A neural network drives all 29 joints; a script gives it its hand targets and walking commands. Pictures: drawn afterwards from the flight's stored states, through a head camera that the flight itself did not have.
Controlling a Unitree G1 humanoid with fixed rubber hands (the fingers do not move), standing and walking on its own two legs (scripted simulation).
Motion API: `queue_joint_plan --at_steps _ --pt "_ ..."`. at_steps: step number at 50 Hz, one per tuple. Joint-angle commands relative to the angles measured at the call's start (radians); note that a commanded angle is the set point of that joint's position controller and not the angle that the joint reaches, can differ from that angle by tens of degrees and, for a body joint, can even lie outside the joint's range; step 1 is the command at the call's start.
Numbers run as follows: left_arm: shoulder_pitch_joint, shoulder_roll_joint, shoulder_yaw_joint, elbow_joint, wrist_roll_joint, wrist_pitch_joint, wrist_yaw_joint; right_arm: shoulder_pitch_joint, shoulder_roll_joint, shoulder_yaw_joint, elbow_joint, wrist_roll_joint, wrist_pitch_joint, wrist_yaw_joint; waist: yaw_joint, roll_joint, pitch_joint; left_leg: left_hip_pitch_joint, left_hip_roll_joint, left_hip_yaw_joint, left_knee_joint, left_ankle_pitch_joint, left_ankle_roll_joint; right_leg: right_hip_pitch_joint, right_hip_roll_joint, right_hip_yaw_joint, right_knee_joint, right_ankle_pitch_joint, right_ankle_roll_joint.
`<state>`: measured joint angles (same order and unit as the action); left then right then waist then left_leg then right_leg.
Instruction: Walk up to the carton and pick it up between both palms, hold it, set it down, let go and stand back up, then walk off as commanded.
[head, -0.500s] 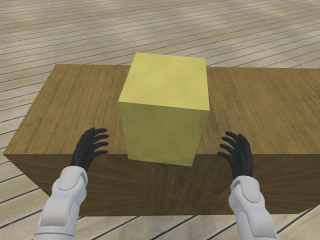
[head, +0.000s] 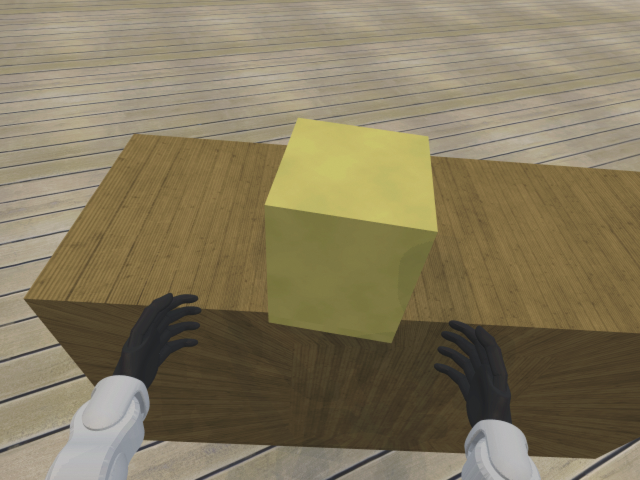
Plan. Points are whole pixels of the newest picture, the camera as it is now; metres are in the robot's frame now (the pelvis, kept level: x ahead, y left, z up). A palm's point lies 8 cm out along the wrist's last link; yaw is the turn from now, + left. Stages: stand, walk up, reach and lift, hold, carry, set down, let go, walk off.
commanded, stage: set down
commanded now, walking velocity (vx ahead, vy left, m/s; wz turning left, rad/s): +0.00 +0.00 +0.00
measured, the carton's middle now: (345, 232) +0.47 +0.00 +0.05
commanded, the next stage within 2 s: let go in 1.60 s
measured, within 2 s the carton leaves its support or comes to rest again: neither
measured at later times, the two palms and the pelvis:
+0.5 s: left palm (165, 391) +0.23 +0.21 -0.01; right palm (482, 422) +0.22 -0.17 +0.00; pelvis +0.02 +0.01 +0.00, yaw +1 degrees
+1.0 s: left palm (171, 429) +0.20 +0.21 -0.05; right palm (497, 451) +0.20 -0.20 -0.04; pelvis +0.03 -0.02 +0.00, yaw +0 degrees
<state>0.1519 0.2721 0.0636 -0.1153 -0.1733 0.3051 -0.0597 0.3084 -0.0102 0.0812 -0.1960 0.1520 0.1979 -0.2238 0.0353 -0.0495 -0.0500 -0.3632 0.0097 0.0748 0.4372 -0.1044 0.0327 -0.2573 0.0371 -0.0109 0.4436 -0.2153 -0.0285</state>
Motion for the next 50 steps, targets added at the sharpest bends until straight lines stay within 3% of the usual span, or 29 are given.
queue_joint_plan --at_steps 1,2,3,5,6,7,8,9,11,14,15,17,20,22,23,24,25,26,29,31,32,34,38,41,44,45,46,49,50 --pt "-0.056 0.119 -0.054 -0.226 0.060 0.008 0.016 -0.008 -0.160 -0.043 -0.130 0.066 -0.050 0.036 -0.018 0.125 0.004 0.870 0.033 -0.196 0.023 -0.265 -0.085 -0.552 -0.165 0.062 -0.241 -0.351 -0.085" --pt "-0.060 0.105 -0.064 -0.285 0.068 0.011 0.039 -0.028 -0.181 -0.080 -0.131 0.068 -0.054 0.050 -0.005 0.169 -0.002 0.828 0.062 -0.222 -0.026 -0.314 -0.098 -0.490 -0.128 0.039 -0.201 -0.309 -0.068" --pt "-0.040 0.071 -0.104 -0.232 0.062 0.021 0.045 -0.035 -0.209 -0.107 -0.089 0.050 -0.048 0.068 -0.031 0.169 0.017 0.742 0.099 -0.248 -0.090 -0.397 -0.100 -0.397 -0.095 0.021 -0.168 -0.257 -0.043" --pt "0.003 -0.005 -0.163 -0.233 0.070 0.018 0.077 -0.062 -0.237 -0.177 -0.062 0.038 -0.061 0.114 -0.051 0.239 0.016 0.562 0.165 -0.293 -0.207 -0.521 -0.119 -0.175 -0.031 -0.004 -0.128 -0.149 -0.006" --pt "0.009 -0.004 -0.151 -0.229 0.067 0.003 0.092 -0.085 -0.225 -0.185 -0.089 0.045 -0.074 0.124 -0.029 0.273 -0.001 0.392 0.191 -0.288 -0.273 -0.576 -0.119 0.010 0.005 -0.015 -0.090 -0.044 0.027" --pt "0.041 -0.050 -0.191 -0.207 0.058 0.008 0.112 -0.092 -0.260 -0.221 -0.051 0.041 -0.086 0.147 -0.039 0.307 -0.004 0.353 0.219 -0.312 -0.313 -0.534 -0.140 0.078 0.021 -0.012 -0.090 -0.003 0.038" --pt "0.046 -0.065 -0.189 -0.187 0.056 0.015 0.123 -0.099 -0.266 -0.243 -0.016 0.026 -0.095 0.163 -0.040 0.267 -0.008 0.364 0.203 -0.310 -0.307 -0.496 -0.149 0.087 0.019 -0.002 -0.112 -0.016 0.037" --pt "-0.001 -0.042 -0.173 -0.175 0.052 0.004 0.138 -0.155 -0.261 -0.247 -0.016 0.019 -0.115 0.174 -0.030 0.256 -0.034 0.337 0.209 -0.317 -0.309 -0.563 -0.139 0.091 0.021 -0.002 -0.097 -0.026 0.041" --pt "-0.008 -0.039 -0.169 -0.180 0.056 -0.002 0.159 -0.150 -0.288 -0.275 0.018 -0.003 -0.137 0.186 -0.032 0.240 -0.045 0.366 0.171 -0.275 -0.274 -0.472 -0.148 0.057 0.012 0.003 -0.112 -0.033 0.020" --pt "-0.035 -0.018 -0.148 -0.128 0.029 -0.047 0.171 -0.146 -0.250 -0.230 0.019 -0.010 -0.165 0.190 -0.027 0.163 -0.078 0.395 0.139 -0.226 -0.232 -0.382 -0.113 0.007 0.002 0.009 -0.107 -0.034 0.021" --pt "-0.031 0.008 -0.139 -0.184 0.015 -0.069 0.173 -0.118 -0.243 -0.224 -0.026 -0.003 -0.178 0.182 -0.032 0.129 -0.115 0.418 0.125 -0.205 -0.204 -0.293 -0.101 0.009 -0.004 0.008 -0.102 -0.002 0.030" --pt "-0.025 0.016 -0.132 -0.116 0.004 -0.094 0.160 -0.111 -0.214 -0.179 -0.014 -0.010 -0.185 0.177 -0.030 0.104 -0.136 0.454 0.102 -0.176 -0.170 -0.225 -0.089 -0.037 -0.011 0.018 -0.120 -0.023 0.027" --pt "0.023 0.023 -0.098 -0.142 0.031 -0.108 0.166 -0.061 -0.216 -0.157 0.036 -0.002 -0.191 0.175 -0.001 0.169 -0.134 0.516 0.099 -0.155 -0.147 -0.060 -0.102 -0.047 -0.008 0.011 -0.127 0.018 0.012" --pt "0.057 0.001 -0.092 -0.007 0.057 -0.085 0.144 -0.039 -0.229 -0.148 0.143 -0.019 -0.176 0.178 -0.015 0.139 -0.076 0.531 0.094 -0.150 -0.150 -0.051 -0.106 -0.058 -0.001 0.012 -0.150 -0.014 0.010" --pt "0.053 0.031 -0.071 -0.056 0.044 -0.099 0.141 -0.033 -0.219 -0.137 0.097 -0.007 -0.188 0.170 -0.001 0.131 -0.111 0.525 0.082 -0.138 -0.144 -0.042 -0.099 -0.026 -0.007 0.020 -0.151 0.006 0.014" --pt "0.047 0.047 -0.070 -0.054 0.033 -0.102 0.135 -0.031 -0.212 -0.136 0.093 -0.017 -0.184 0.165 -0.015 0.109 -0.102 0.536 0.075 -0.120 -0.136 -0.031 -0.094 -0.038 -0.011 0.019 -0.164 -0.006 0.013" --pt "0.079 0.031 -0.068 -0.035 0.039 -0.104 0.134 -0.015 -0.225 -0.144 0.143 -0.019 -0.187 0.171 -0.009 0.141 -0.081 0.532 0.076 -0.111 -0.130 0.022 -0.105 -0.048 -0.011 0.015 -0.165 -0.004 0.004" --pt "0.091 0.036 -0.076 -0.018 0.041 -0.108 0.126 0.001 -0.211 -0.133 0.114 -0.024 -0.194 0.166 -0.014 0.127 -0.087 0.547 0.067 -0.105 -0.122 0.054 -0.103 -0.032 -0.013 0.017 -0.176 0.021 0.005" --pt "0.108 0.083 -0.021 0.004 0.021 -0.134 0.092 0.029 -0.173 -0.091 0.084 -0.034 -0.221 0.140 0.008 0.037 -0.108 0.555 0.019 -0.038 -0.063 0.187 -0.078 -0.027 -0.029 0.029 -0.192 0.118 0.022" --pt "0.138 0.081 0.007 0.088 0.040 -0.144 0.076 0.044 -0.168 -0.059 0.156 -0.042 -0.227 0.135 0.024 0.034 -0.092 0.543 0.007 -0.028 -0.049 0.217 -0.076 -0.022 -0.030 0.028 -0.179 0.177 0.027" --pt "0.150 0.093 0.009 0.022 0.034 -0.168 0.078 0.051 -0.175 -0.060 0.118 -0.029 -0.250 0.136 0.032 0.047 -0.124 0.555 0.008 -0.031 -0.043 0.268 -0.080 -0.002 -0.026 0.027 -0.165 0.235 0.030" --pt "0.158 0.090 0.015 0.079 0.065 -0.180 0.067 0.073 -0.175 -0.047 0.202 -0.042 -0.264 0.133 0.027 0.069 -0.111 0.566 0.002 -0.030 -0.031 0.297 -0.086 -0.014 -0.027 0.026 -0.159 0.272 0.033" --pt "0.146 0.135 0.027 0.124 0.064 -0.222 0.045 0.068 -0.168 -0.029 0.226 -0.055 -0.293 0.122 0.018 0.034 -0.092 0.529 -0.017 -0.025 -0.026 0.257 -0.070 0.008 -0.045 0.041 -0.152 0.322 0.051" --pt "0.113 0.138 0.023 0.194 0.056 -0.235 0.038 0.025 -0.162 -0.036 0.284 -0.069 -0.295 0.128 0.010 0.016 -0.061 0.487 -0.015 -0.029 -0.046 0.161 -0.055 -0.004 -0.050 0.036 -0.159 0.251 0.050" --pt "0.087 0.130 0.003 0.196 0.056 -0.246 0.050 -0.006 -0.176 -0.052 0.293 -0.071 -0.303 0.142 0.008 0.064 -0.087 0.497 0.001 -0.032 -0.052 0.117 -0.061 -0.045 -0.047 0.027 -0.160 0.161 0.033" --pt "0.072 0.138 -0.006 0.215 0.044 -0.248 0.045 -0.032 -0.167 -0.057 0.311 -0.086 -0.301 0.142 -0.003 0.043 -0.078 0.486 -0.001 -0.024 -0.055 0.093 -0.057 -0.050 -0.050 0.026 -0.166 0.131 0.035" --pt "0.078 0.145 -0.001 0.153 0.044 -0.262 0.057 -0.028 -0.178 -0.069 0.278 -0.077 -0.312 0.151 0.006 0.066 -0.107 0.495 0.002 -0.026 -0.052 0.107 -0.062 -0.048 -0.045 0.022 -0.159 0.136 0.031" --pt "0.076 0.113 -0.011 0.298 0.066 -0.252 0.054 -0.053 -0.190 -0.071 0.403 -0.102 -0.312 0.161 -0.006 0.053 -0.053 0.472 0.003 -0.028 -0.057 0.094 -0.059 -0.070 -0.043 0.022 -0.162 0.125 0.026" --pt "0.050 0.139 0.002 0.275 0.064 -0.253 0.056 -0.070 -0.176 -0.076 0.379 -0.099 -0.316 0.161 -0.004 0.039 -0.080 0.471 0.002 -0.020 -0.056 0.076 -0.050 -0.059 -0.048 0.024 -0.167 0.101 0.028"
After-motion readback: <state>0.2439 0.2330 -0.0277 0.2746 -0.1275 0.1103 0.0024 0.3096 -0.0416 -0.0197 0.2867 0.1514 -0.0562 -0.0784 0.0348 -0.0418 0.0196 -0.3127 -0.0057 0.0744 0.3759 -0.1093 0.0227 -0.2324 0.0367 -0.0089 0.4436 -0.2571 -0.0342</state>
